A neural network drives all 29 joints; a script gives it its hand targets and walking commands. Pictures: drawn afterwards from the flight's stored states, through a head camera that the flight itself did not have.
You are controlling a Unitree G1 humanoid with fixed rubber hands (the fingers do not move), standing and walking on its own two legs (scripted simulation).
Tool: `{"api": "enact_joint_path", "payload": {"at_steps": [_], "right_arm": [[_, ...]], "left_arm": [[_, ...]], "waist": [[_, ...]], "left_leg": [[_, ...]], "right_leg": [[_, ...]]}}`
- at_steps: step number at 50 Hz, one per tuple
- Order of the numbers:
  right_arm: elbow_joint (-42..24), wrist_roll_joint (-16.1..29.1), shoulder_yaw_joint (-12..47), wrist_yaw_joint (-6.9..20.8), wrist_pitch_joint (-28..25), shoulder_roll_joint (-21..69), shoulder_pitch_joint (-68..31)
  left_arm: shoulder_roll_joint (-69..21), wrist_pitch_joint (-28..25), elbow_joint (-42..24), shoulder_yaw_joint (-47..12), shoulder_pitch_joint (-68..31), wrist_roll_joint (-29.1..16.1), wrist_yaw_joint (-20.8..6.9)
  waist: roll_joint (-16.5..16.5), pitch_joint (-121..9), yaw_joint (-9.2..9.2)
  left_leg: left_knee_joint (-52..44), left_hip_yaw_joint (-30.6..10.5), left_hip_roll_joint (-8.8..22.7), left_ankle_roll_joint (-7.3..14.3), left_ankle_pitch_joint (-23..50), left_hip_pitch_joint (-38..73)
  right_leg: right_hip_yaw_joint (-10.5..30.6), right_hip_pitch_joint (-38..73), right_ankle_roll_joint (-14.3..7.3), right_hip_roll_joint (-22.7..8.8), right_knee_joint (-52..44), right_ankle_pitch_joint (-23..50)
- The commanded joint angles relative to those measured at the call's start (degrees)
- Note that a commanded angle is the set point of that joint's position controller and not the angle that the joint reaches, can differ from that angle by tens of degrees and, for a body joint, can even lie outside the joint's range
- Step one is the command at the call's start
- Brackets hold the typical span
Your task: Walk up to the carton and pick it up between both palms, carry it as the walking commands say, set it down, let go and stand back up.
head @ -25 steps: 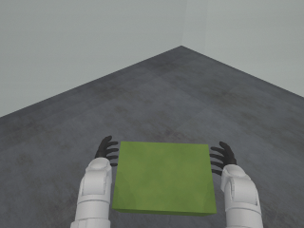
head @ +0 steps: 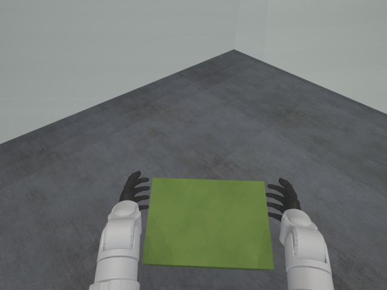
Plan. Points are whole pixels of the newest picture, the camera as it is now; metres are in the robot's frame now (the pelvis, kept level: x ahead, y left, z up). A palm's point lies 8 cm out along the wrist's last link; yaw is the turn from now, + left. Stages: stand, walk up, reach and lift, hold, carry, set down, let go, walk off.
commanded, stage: carry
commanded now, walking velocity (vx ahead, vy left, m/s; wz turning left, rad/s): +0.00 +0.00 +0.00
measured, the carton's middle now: (206, 225) +0.29 -0.01 -0.07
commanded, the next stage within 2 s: hold in 1.88 s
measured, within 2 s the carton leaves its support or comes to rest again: neither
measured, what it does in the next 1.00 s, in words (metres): stands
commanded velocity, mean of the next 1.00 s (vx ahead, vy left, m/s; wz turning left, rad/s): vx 0.00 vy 0.00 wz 0.00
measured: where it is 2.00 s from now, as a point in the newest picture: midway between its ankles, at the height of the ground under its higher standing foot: outside the picture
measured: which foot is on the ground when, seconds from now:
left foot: down 0.00-1.00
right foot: down 0.00-1.00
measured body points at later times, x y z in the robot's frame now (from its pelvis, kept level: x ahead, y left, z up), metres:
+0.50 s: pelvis +0.00 +0.01 +0.00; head -0.03 +0.01 +0.45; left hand +0.29 +0.17 +0.03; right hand +0.29 -0.17 +0.03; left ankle -0.03 +0.08 -0.73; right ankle +0.04 -0.11 -0.73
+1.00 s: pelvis -0.02 +0.00 +0.00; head -0.05 +0.00 +0.45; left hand +0.28 +0.17 +0.03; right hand +0.27 -0.18 +0.04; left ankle -0.03 +0.08 -0.73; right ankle +0.04 -0.11 -0.73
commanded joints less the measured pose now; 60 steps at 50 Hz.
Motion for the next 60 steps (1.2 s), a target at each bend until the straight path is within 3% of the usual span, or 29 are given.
{"api": "enact_joint_path", "payload": {"at_steps": [1,3,4,5,7,11,14,16,17,19,23,24,26,28,31,34,36,38,39,41,44,46,47,48,52,53,55,56,60], "right_arm": [[-9.6,18.0,44.0,18.9,-1.4,50.3,-34.3],[1.5,13.2,37.7,19.3,0.2,47.1,-30.2],[5.1,11.4,36.4,19.1,-0.3,46.5,-31.2],[-3.3,14.0,39.2,19.0,-1.0,46.3,-32.6],[-2.2,15.7,40.4,19.5,-1.5,50.7,-30.5],[-3.3,13.9,39.7,19.4,-1.5,48.2,-31.7],[-0.8,13.8,38.9,19.2,-1.1,48.6,-29.0],[-3.6,14.6,40.8,19.0,-1.3,48.7,-29.2],[-3.6,15.2,41.0,19.2,-1.4,49.9,-30.1],[-2.5,14.0,38.9,19.2,-1.1,48.5,-28.9],[-4.1,15.3,41.1,19.5,-1.5,47.7,-31.5],[2.5,12.8,37.0,19.5,-0.2,46.9,-26.0],[-1.9,14.1,39.8,19.3,-1.5,49.6,-28.4],[-8.0,16.9,42.7,19.8,-2.4,49.1,-35.3],[0.6,14.0,38.9,19.5,-1.2,47.8,-29.8],[1.5,13.1,38.6,19.3,-0.9,48.5,-27.4],[-3.6,14.6,39.9,19.6,-1.0,47.7,-30.6],[2.0,12.5,36.7,19.7,-0.4,48.0,-28.4],[-1.0,13.3,38.2,19.5,-0.8,47.5,-31.8],[-0.3,14.6,39.9,19.6,-1.7,50.5,-30.1],[0.5,13.2,39.0,19.1,-1.1,48.2,-32.2],[-2.7,14.4,39.9,19.2,-1.0,48.0,-33.2],[-1.7,14.1,39.9,19.0,-1.1,49.3,-32.1],[0.7,13.5,37.8,19.2,-0.4,49.6,-30.1],[2.0,13.3,37.7,19.0,-0.4,49.8,-30.6],[3.2,12.9,37.4,18.9,-0.6,50.4,-31.5],[2.1,13.4,37.5,19.0,-0.5,49.1,-34.5],[-1.3,15.4,39.9,19.2,-1.0,51.6,-31.5],[-2.2,14.5,38.7,18.6,-0.1,49.1,-32.8]], "left_arm": [[-52.4,-1.4,-5.4,-38.0,-24.9,-18.2,-18.5],[-50.0,-0.3,2.1,-34.5,-24.5,-14.0,-18.5],[-48.9,-0.6,7.7,-32.1,-23.6,-12.5,-18.9],[-50.3,-1.2,2.6,-34.8,-21.2,-14.1,-18.4],[-51.3,-1.7,-3.8,-37.3,-27.0,-16.7,-18.4],[-51.3,-1.7,-0.3,-36.9,-24.3,-15.0,-18.6],[-51.3,-1.4,0.6,-36.7,-22.6,-15.1,-18.5],[-50.5,-1.9,-4.3,-37.2,-26.6,-17.1,-18.6],[-51.9,-1.4,-1.0,-37.2,-22.8,-15.7,-18.4],[-50.8,-1.3,-2.1,-36.8,-23.4,-15.4,-18.6],[-51.4,-1.5,1.7,-35.6,-19.9,-14.2,-18.4],[-49.6,-1.1,0.8,-34.9,-22.9,-14.1,-18.2],[-51.2,-2.0,0.0,-36.4,-21.1,-15.1,-18.7],[-52.6,-2.3,-0.6,-36.7,-20.7,-14.8,-18.5],[-50.0,-2.3,-2.8,-36.8,-27.5,-15.3,-18.1],[-50.1,-1.8,-0.5,-36.2,-24.4,-15.2,-18.7],[-52.1,-1.6,0.5,-36.2,-21.2,-15.2,-18.7],[-51.3,-1.3,-0.9,-36.3,-26.1,-15.2,-18.6],[-51.9,-1.5,0.9,-35.9,-24.9,-15.7,-18.9],[-51.8,-2.4,-2.8,-37.7,-25.3,-15.9,-18.4],[-50.1,-1.7,3.2,-33.8,-24.9,-14.3,-19.1],[-51.5,-1.4,2.9,-34.6,-22.3,-15.0,-18.9],[-51.1,-2.3,-3.0,-36.1,-28.9,-16.8,-19.0],[-51.3,-2.0,-3.0,-35.6,-28.4,-16.0,-18.7],[-50.8,-0.9,0.7,-34.7,-26.1,-14.9,-18.6],[-51.3,-1.2,0.8,-34.3,-29.1,-15.5,-19.0],[-51.0,-1.4,2.5,-32.6,-28.1,-14.2,-18.9],[-51.7,-2.1,-4.4,-36.9,-27.2,-16.3,-18.7],[-51.6,0.1,0.7,-35.2,-24.9,-15.5,-18.4]], "waist": [[-2.9,-16.9,0.08],[1.7,-12.8,-0.12],[-0.6,-13.1,-0.30],[1.7,-14.0,-0.19],[1.0,-13.0,0.38],[-0.2,-14.7,0.03],[0.4,-15.2,-0.01],[-1.1,-17.1,0.17],[2.1,-16.1,0.15],[3.5,-16.2,-0.13],[0.8,-12.7,-0.05],[4.3,-13.3,-0.73],[-3.3,-14.0,0.23],[-0.3,-13.3,0.26],[4.4,-11.8,-0.12],[-0.3,-14.2,-0.43],[1.3,-14.9,-0.20],[4.8,-11.8,-0.45],[0.5,-12.6,0.10],[2.9,-13.8,0.08],[-6.5,-10.9,-0.03],[-2.0,-11.2,0.36],[-4.6,-13.1,-0.55],[0.6,-13.8,-0.27],[3.2,-13.8,-0.03],[0.2,-11.9,-0.34],[0.2,-9.0,-0.38],[0.5,-12.3,-0.27],[1.0,-13.5,-0.11]], "left_leg": [[-4.7,-8.0,9.4,1.4,17.4,-0.1],[-7.3,-9.0,9.2,0.5,16.2,-2.4],[-6.4,-9.2,9.3,1.3,16.6,-2.7],[-6.9,-9.7,9.6,1.4,20.7,0.2],[-8.1,-10.4,11.2,1.1,21.7,-0.8],[-6.6,-8.4,9.4,1.0,15.7,-2.5],[-5.4,-8.7,10.1,0.8,30.8,2.4],[-2.8,-7.6,8.8,1.8,26.4,1.2],[-4.5,-7.1,8.7,1.4,21.4,0.6],[-4.3,-8.2,9.6,1.5,28.4,2.3],[-6.4,-9.3,10.8,0.4,31.7,1.3],[-6.7,-11.1,10.7,1.4,31.3,1.9],[-5.4,-8.8,10.0,1.5,19.5,-2.1],[-6.6,-7.3,9.1,0.9,19.5,-0.9],[-7.9,-9.6,9.4,0.8,19.7,-1.9],[-6.0,-9.0,9.2,1.4,15.0,-2.4],[-7.2,-8.1,9.0,0.8,20.8,1.4],[-10.0,-9.7,9.4,1.3,14.5,-3.8],[-8.7,-10.1,9.5,2.0,14.6,-4.1],[-8.0,-8.9,10.5,0.9,18.8,0.0],[-7.2,-8.9,8.4,0.7,9.1,-5.1],[-7.3,-7.7,7.2,1.2,3.3,-6.9],[-7.9,-8.7,8.0,0.6,5.9,-3.9],[-9.4,-9.2,9.1,1.0,5.3,-2.5],[-9.0,-8.1,7.4,1.2,-0.8,-4.5],[-9.3,-8.3,7.7,0.9,-2.9,-5.6],[-9.6,-8.6,7.5,1.0,-0.8,-8.3],[-11.0,-9.3,8.9,1.3,0.4,-2.7],[-8.7,-10.1,10.2,1.2,11.0,-5.0]], "right_leg": [[9.1,12.3,-0.9,-8.1,-3.2,13.5],[8.9,9.5,-1.1,-7.8,-2.1,8.9],[8.6,9.6,-1.0,-6.8,-3.0,7.2],[8.1,7.9,-0.7,-6.8,-1.1,6.4],[7.9,7.2,-0.2,-6.1,-1.6,4.4],[9.0,10.4,-0.8,-7.8,-2.1,7.1],[7.6,7.4,-0.8,-6.4,0.2,11.7],[7.6,9.1,-1.2,-7.2,-1.0,15.7],[9.0,9.3,-0.8,-7.7,-1.4,12.3],[7.6,6.8,-1.0,-6.4,-0.2,11.2],[6.7,6.4,0.0,-5.1,0.6,5.6],[7.0,5.2,-0.4,-4.5,1.1,3.6],[8.3,11.3,-0.8,-6.8,-2.1,7.9],[8.2,8.3,-1.4,-6.7,-1.0,7.9],[9.0,8.1,-0.8,-6.6,-0.8,4.2],[8.7,9.9,-1.1,-7.1,-3.4,6.4],[7.9,6.6,-0.8,-5.2,-0.9,6.8],[7.8,8.0,-0.7,-5.8,-1.8,2.4],[8.9,8.4,-0.6,-6.0,-2.9,3.6],[8.1,7.8,-0.6,-5.9,-2.1,5.2],[10.2,9.2,-1.5,-7.7,-5.6,5.2],[12.5,8.9,-1.5,-9.5,-7.1,3.6],[10.4,9.5,-1.4,-8.4,-5.0,4.8],[11.1,7.9,-1.7,-7.7,-4.2,2.9],[11.9,8.8,-1.8,-8.2,-7.2,-2.8],[11.3,8.1,-1.6,-7.8,-7.5,-6.3],[11.5,7.3,-1.3,-8.2,-7.3,-6.6],[10.2,5.6,-0.8,-6.9,-6.3,-4.1],[8.7,9.3,-0.3,-6.9,-4.2,4.5]]}}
